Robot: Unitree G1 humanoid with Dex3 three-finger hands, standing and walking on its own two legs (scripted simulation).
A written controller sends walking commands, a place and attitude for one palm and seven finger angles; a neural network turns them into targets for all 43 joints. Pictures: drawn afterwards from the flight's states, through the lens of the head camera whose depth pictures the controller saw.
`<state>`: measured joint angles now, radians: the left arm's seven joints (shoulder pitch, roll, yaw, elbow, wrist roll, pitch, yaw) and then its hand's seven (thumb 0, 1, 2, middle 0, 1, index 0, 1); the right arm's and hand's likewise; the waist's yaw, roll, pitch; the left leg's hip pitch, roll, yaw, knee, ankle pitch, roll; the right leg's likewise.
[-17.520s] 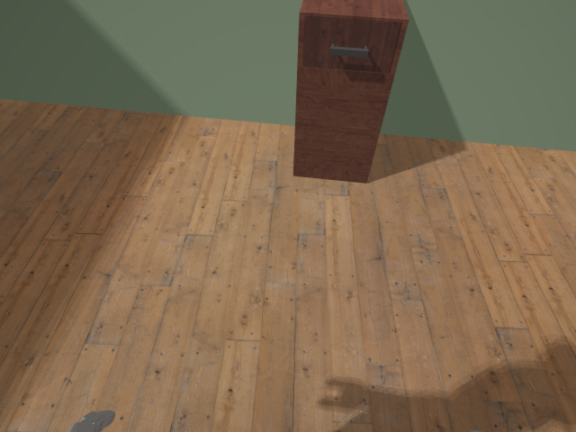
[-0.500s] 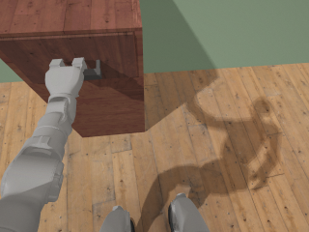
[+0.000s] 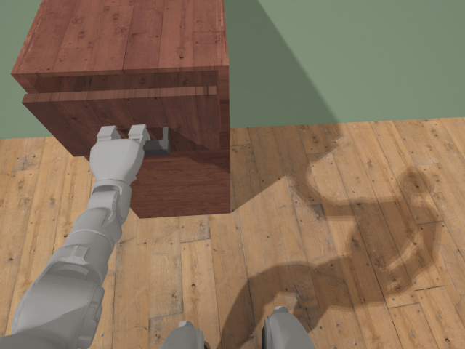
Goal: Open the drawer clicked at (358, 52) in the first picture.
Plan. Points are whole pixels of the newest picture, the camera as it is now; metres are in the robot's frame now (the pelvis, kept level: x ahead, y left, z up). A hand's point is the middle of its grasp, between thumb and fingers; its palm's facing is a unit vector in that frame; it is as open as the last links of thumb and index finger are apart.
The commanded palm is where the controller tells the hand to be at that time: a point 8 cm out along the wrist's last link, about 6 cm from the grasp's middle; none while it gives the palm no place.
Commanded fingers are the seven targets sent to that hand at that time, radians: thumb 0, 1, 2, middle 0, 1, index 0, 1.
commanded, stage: pull the drawer open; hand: left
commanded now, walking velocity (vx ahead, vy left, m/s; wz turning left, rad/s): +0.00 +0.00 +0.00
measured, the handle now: (134, 140) +0.50 +0.18 -0.02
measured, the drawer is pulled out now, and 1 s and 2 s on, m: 0.05 0.17 0.30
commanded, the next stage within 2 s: none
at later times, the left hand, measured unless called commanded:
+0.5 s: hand (125, 201) +0.38 +0.19 -0.04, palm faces -0.03 -0.04 -1.00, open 5.9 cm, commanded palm +0.35 +0.20 +0.02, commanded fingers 0.00 0.90 0.90 -0.40 -1.35 -0.40 -1.35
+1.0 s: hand (122, 230) +0.33 +0.19 -0.04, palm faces -0.03 -0.05 -1.00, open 5.9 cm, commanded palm +0.29 +0.19 +0.02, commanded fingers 0.00 0.90 0.90 -0.40 -1.35 -0.40 -1.35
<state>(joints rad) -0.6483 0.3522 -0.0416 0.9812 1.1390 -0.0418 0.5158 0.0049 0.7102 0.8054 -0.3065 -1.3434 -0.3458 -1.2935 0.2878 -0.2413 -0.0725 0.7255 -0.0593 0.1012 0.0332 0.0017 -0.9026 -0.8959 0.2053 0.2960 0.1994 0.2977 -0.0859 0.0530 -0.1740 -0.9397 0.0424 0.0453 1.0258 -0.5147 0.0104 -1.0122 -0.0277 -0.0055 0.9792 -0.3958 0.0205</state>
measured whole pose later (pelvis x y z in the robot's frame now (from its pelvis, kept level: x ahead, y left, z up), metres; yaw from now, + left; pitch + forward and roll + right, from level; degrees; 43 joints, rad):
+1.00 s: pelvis +0.00 -0.01 +0.01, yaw +0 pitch +18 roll +1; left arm -0.17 0.27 -0.10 0.60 1.14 0.01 0.56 0.01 0.70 0.81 -0.30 -1.34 -0.37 -1.30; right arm 0.20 -0.23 -0.07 0.67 -0.04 0.08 0.00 0.01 -0.90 -0.90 0.20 0.30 0.20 0.30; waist -0.02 0.04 -0.16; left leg -0.77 0.04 0.06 0.95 -0.49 0.00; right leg -0.87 -0.02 0.01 0.94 -0.39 0.01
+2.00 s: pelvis -0.01 -0.03 +0.00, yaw +0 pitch +15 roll +1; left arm 0.35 0.26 -0.13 0.15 1.15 0.02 0.59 0.03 0.69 0.80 -0.29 -1.31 -0.41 -1.33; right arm 0.11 -0.21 -0.03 0.59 -0.07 0.04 0.02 0.01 -0.90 -0.90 0.20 0.30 0.20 0.30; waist 0.03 0.03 -0.16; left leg -0.76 0.05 0.04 1.03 -0.53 -0.03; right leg -0.87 -0.02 0.00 1.04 -0.45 -0.02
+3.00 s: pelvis +0.00 -0.02 +0.00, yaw -2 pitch +16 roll +1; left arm 0.42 0.26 -0.12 0.08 1.14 0.02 0.62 0.00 0.19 0.59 -0.35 -1.25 -0.36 -1.26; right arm 0.10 -0.21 -0.02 0.58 -0.07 0.05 0.00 0.01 -0.90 -0.90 0.20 0.30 0.20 0.30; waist 0.04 0.03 -0.17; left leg -0.77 0.03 0.01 1.06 -0.56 -0.03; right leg -0.90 0.00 0.03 1.07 -0.45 0.00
